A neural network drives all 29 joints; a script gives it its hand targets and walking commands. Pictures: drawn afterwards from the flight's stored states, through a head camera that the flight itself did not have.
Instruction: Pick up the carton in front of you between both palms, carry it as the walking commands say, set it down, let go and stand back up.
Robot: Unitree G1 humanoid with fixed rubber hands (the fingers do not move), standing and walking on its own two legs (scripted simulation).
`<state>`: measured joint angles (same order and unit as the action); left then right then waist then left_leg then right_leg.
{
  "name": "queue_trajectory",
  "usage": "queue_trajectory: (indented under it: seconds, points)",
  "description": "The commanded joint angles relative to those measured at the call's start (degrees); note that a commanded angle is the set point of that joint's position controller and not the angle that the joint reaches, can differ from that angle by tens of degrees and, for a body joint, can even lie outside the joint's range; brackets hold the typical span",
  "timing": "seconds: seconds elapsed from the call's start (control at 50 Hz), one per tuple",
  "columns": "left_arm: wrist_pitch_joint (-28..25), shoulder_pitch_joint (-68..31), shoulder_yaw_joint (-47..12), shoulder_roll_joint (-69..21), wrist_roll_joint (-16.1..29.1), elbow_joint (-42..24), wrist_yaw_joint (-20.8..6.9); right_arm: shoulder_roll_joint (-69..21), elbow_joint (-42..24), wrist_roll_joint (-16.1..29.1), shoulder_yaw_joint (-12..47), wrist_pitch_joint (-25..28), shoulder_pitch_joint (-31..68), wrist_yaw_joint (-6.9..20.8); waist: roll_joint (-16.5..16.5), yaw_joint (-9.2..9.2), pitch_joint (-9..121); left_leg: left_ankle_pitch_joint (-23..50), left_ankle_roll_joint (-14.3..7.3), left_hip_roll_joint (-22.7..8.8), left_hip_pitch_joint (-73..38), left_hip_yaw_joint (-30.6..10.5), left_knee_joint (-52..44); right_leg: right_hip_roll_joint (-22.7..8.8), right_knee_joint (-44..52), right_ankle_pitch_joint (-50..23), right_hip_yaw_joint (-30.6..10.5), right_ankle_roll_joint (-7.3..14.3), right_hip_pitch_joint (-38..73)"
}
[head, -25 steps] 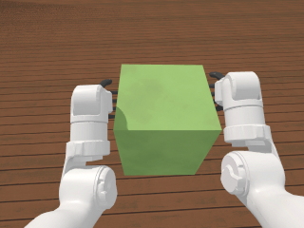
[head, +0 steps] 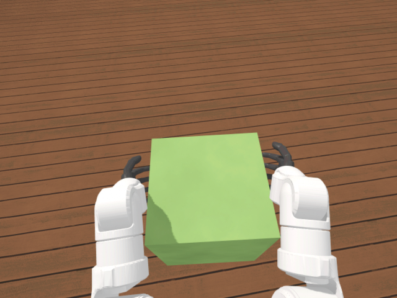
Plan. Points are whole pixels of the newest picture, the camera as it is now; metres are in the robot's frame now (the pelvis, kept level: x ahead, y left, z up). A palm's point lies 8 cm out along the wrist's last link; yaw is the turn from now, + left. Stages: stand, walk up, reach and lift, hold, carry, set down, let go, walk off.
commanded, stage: carry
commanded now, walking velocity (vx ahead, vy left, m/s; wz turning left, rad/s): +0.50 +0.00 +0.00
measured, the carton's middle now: (207, 205) +0.32 +0.00 -0.02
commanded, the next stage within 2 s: none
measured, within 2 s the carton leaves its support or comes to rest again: neither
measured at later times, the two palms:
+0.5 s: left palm (144, 98) +0.57 +0.14 +0.08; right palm (254, 82) +0.60 -0.14 +0.09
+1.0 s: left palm (140, 37) +0.88 +0.19 +0.08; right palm (225, 26) +0.90 -0.10 +0.10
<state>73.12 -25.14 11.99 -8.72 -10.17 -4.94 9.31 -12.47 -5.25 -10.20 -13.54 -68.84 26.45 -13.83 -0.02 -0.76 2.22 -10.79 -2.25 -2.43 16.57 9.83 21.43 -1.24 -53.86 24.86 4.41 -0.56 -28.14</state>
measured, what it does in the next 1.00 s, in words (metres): walks ahead: right foot, then left foot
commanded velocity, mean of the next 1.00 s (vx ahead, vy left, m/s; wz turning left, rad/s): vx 0.50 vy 0.00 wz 0.00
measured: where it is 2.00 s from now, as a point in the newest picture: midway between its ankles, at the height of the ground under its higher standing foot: (187, 134)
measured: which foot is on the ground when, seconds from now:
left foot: down 0.00-0.26, up 0.28-0.64, down 0.66-1.00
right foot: up 0.00-0.20, down 0.22-0.68, up 0.70-1.00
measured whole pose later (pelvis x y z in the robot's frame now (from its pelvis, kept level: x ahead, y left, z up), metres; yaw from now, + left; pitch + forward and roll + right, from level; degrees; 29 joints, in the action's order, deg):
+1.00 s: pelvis +0.60 +0.04 +0.00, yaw +1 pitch +5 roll -1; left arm 72.5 -17.9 7.3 -9.5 -7.8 -12.0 14.5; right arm -10.4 -9.6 -6.8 -8.9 -66.6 20.7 -14.0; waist -0.7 -0.7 4.5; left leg -14.5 -1.3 -2.3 5.0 12.6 15.0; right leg -5.8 -36.7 6.9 7.2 -0.8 -34.6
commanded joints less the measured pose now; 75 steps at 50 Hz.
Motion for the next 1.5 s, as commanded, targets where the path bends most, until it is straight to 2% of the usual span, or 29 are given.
queue_trajectory:
  seconds: [0.0,0.14,0.2,0.22,0.24,0.26,0.3,0.32,0.36,0.42,0.54,0.62,0.64,0.66,0.68,0.7,0.74,0.76,0.82,1.0,1.08,1.1,1.12,1.14,1.18,1.2,1.22,1.3,1.48]
  points:
    - [-4.2,-37.0,-42.3,-62.8,28.3,-13.2,-16.1,-58.8,-6.6,27.3,40.4,-1.9,27.5,23.0,8.5,-0.59,26.2,24.2,-6.8,-14.8,-30.7,-14.7,-4.6,-1.9,8.9,-3.6,-0.2,-0.8,-9.4]
    - [-2.1,-25.0,-44.1,-58.2,28.0,-13.5,-17.2,-56.0,-2.0,27.3,41.8,-3.3,12.7,24.6,9.7,-0.62,18.5,26.2,-3.1,-10.8,-22.6,-4.6,-3.7,-0.2,26.6,-21.1,5.9,-0.1,1.3]
    - [-1.6,-25.1,-43.4,-57.5,28.5,-9.3,-18.6,-55.3,0.6,27.1,42.0,-3.5,13.9,24.8,5.7,0.91,19.6,23.7,0.3,-7.6,-11.8,1.1,10.2,1.4,29.9,-18.5,9.6,1.6,21.3]
    - [-1.5,-24.3,-42.9,-57.2,28.4,-7.6,-18.9,-54.6,1.5,27.0,42.0,-3.6,14.4,24.9,0.9,1.99,21.9,12.8,2.2,-5.9,-3.0,2.3,21.1,-5.9,30.4,-13.2,-0.7,3.3,30.8]
    - [-2.1,-25.3,-41.8,-56.4,27.4,-4.7,-19.2,-54.7,0.7,27.6,42.5,-4.1,18.3,25.1,-13.7,2.71,24.3,-1.4,4.7,0.8,13.6,0.9,37.3,-19.1,35.9,-7.1,-25.7,11.4,40.9]
    - [-2.4,-25.6,-41.3,-57.8,27.6,-3.4,-19.3,-54.9,1.8,27.9,42.9,-4.2,20.3,25.3,-17.0,2.66,21.8,-19.3,3.6,2.6,24.6,-3.9,45.5,-22.9,39.3,-14.6,-34.7,15.1,42.6]
    - [-2.7,-28.3,-41.4,-59.7,28.8,-4.7,-19.4,-57.6,3.0,28.5,43.0,-3.2,20.7,25.5,-6.9,2.11,20.4,-17.5,1.6,-2.7,26.1,-9.2,50.2,-21.1,37.3,-23.0,-25.7,13.6,37.3]
    - [-3.2,-30.0,-41.7,-60.7,29.5,-6.0,-19.4,-58.9,3.2,28.7,42.8,-2.7,20.7,25.5,-2.5,1.93,20.0,-13.6,1.5,-4.4,25.1,-9.9,46.6,-20.1,38.5,-20.7,-21.5,11.6,33.8]
    - [-3.9,-33.8,-42.4,-61.5,30.8,-8.7,-19.4,-60.4,2.4,29.0,42.6,-1.8,21.2,25.2,-4.0,1.51,19.5,-9.2,2.2,-5.1,19.8,-8.5,37.0,-17.6,42.0,-14.2,-13.6,8.9,27.8]
    - [-4.3,-33.8,-42.8,-60.9,31.4,-9.6,-19.3,-60.5,1.4,28.5,43.0,-1.1,20.8,24.2,-7.5,1.44,18.7,-5.2,3.5,-4.2,16.4,-5.3,24.6,-15.6,45.0,-11.3,-7.2,9.2,25.6]
    - [-3.3,-27.0,-41.8,-58.3,29.0,-8.1,-18.9,-58.3,1.1,27.7,43.2,-1.6,16.9,23.7,-8.2,2.01,16.3,6.8,3.3,-1.8,11.2,-0.1,7.9,-13.4,42.5,-19.9,-0.3,6.8,28.4]
    - [-2.7,-25.7,-42.0,-57.8,28.2,-5.6,-18.9,-57.3,4.0,27.9,42.3,-2.2,14.8,24.7,-4.4,0.77,16.7,3.4,2.3,0.5,-5.5,5.2,1.6,-9.6,28.1,-21.0,5.3,3.1,22.7]
    - [-2.7,-25.7,-42.1,-57.3,28.0,-5.0,-18.9,-56.8,5.1,27.8,41.8,-2.3,14.3,24.9,-0.7,-0.22,19.2,-0.8,0.8,-4.2,-16.4,-1.4,1.5,-8.3,17.2,-20.2,7.0,1.1,14.9]
    - [-2.1,-28.0,-42.7,-57.6,28.6,-5.9,-19.0,-56.1,7.0,26.8,41.0,-1.9,14.0,25.0,13.3,-0.78,22.5,-7.1,-5.7,-17.8,-26.4,-25.9,-4.6,-2.4,0.4,-9.8,7.9,-1.8,0.4]
    - [-1.8,-30.2,-43.1,-58.1,29.0,-6.2,-19.2,-56.8,8.0,26.6,40.5,-1.5,13.9,25.0,20.0,-1.03,21.2,-2.1,-10.3,-22.0,-31.7,-36.9,-8.2,1.0,-8.0,4.8,3.6,-1.8,-12.9]
    - [-2.1,-31.3,-43.4,-59.0,29.6,-5.9,-19.3,-57.3,6.7,27.1,40.3,-1.3,15.4,25.0,14.9,-0.75,20.8,3.2,-10.3,-22.2,-30.6,-33.8,-6.9,-2.1,-13.7,5.3,-1.2,-0.1,-15.8]
    - [-3.2,-33.1,-43.1,-60.2,30.7,-7.4,-19.3,-59.4,3.9,27.9,40.3,-0.8,18.1,25.2,4.8,-0.52,20.9,5.9,-7.3,-19.9,-25.3,-25.6,-6.6,-5.9,-12.6,-0.3,-3.7,1.3,-14.5]
    - [-3.7,-33.3,-43.2,-60.5,30.7,-8.1,-19.0,-60.4,2.4,28.5,40.8,-0.6,20.0,25.2,3.7,-0.29,20.5,5.3,-5.7,-18.8,-22.1,-21.6,-8.1,-6.9,-8.7,-3.4,-3.9,1.3,-12.2]
    - [-4.7,-33.6,-44.0,-61.1,30.4,-11.8,-17.5,-60.7,-0.1,29.6,41.6,-0.3,20.4,25.4,7.2,-0.11,21.1,5.2,-5.2,-15.8,-20.9,-13.4,-10.6,-5.8,-1.0,-9.2,-1.1,0.0,-9.4]
    - [-2.7,-25.8,-43.8,-58.2,28.4,-10.8,-17.4,-56.2,0.2,27.1,41.8,-1.9,13.0,24.4,8.4,-0.73,14.9,20.5,-3.7,-11.7,-24.1,-2.6,-8.0,-2.4,24.1,-22.8,6.1,0.4,-4.4]
    - [-2.3,-25.7,-42.8,-57.9,28.9,-7.3,-18.9,-56.6,2.7,26.8,42.2,-2.0,13.9,24.5,6.7,0.78,15.6,25.8,-0.3,-9.0,-19.0,3.1,6.6,1.2,31.1,-19.2,11.5,1.9,13.8]
    - [-2.4,-25.1,-42.4,-58.1,28.9,-5.8,-19.2,-56.3,3.3,26.7,42.3,-2.0,14.1,24.6,3.8,1.71,19.3,20.9,1.4,-7.5,-10.7,4.1,16.6,-1.8,29.7,-16.6,7.6,2.6,26.6]
    - [-3.0,-24.6,-41.5,-57.3,27.9,-3.6,-19.3,-56.4,2.2,27.2,42.9,-2.4,16.4,24.7,-9.5,2.62,24.0,7.2,4.4,-2.4,5.0,3.2,33.9,-15.8,34.0,-11.5,-16.6,8.8,39.4]
    - [-3.6,-24.2,-41.0,-58.3,27.7,-2.1,-19.4,-56.6,2.1,27.6,43.5,-2.5,18.4,24.9,-19.9,2.65,23.8,-16.5,5.0,3.3,20.4,-1.3,44.6,-22.4,39.5,-17.8,-32.5,14.3,46.6]
    - [-4.4,-26.2,-41.1,-60.5,28.9,-4.6,-19.6,-58.7,1.7,28.4,44.0,-1.3,19.8,25.0,-9.4,2.23,23.3,-17.0,2.1,-2.0,25.0,-9.0,52.3,-21.4,36.6,-29.8,-24.1,13.5,43.3]
    - [-5.0,-27.7,-41.3,-61.7,29.4,-6.0,-19.6,-59.6,1.1,28.7,44.1,-0.7,20.1,24.9,-3.9,2.03,22.3,-13.4,1.6,-4.0,24.3,-9.8,48.9,-20.3,36.9,-29.3,-19.6,11.3,39.5]
    - [-5.4,-29.2,-41.6,-62.3,30.0,-7.5,-19.5,-60.9,0.9,28.9,44.1,-0.2,19.7,24.8,-2.8,1.82,21.7,-10.1,1.7,-5.3,22.1,-10.2,44.1,-19.1,38.9,-25.6,-16.0,9.5,35.7]
    - [-6.3,-28.7,-42.0,-62.2,30.7,-10.0,-19.5,-61.9,-0.7,28.2,44.3,1.2,17.3,23.7,-7.1,1.45,21.0,-4.3,3.3,-4.5,19.1,-6.1,31.3,-16.6,43.6,-21.0,-6.9,9.1,32.9]
    - [-4.4,-23.6,-41.7,-57.2,28.4,-11.1,-18.5,-57.2,-3.4,28.6,44.9,-0.7,15.1,23.2,-9.2,1.84,14.3,9.9,2.5,-1.3,13.1,0.9,6.5,-12.8,40.2,-34.4,3.3,5.7,36.1]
